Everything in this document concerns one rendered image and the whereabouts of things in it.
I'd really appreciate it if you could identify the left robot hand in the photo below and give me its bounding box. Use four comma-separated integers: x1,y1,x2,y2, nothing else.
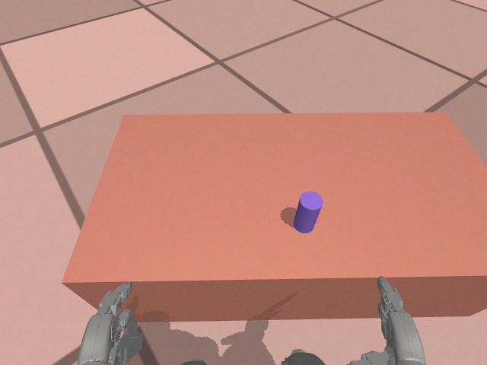
78,281,143,365

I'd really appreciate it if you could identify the right robot hand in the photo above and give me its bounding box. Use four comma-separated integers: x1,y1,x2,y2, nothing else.
347,276,426,365

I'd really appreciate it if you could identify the can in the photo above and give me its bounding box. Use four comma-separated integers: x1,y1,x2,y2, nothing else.
294,191,323,233

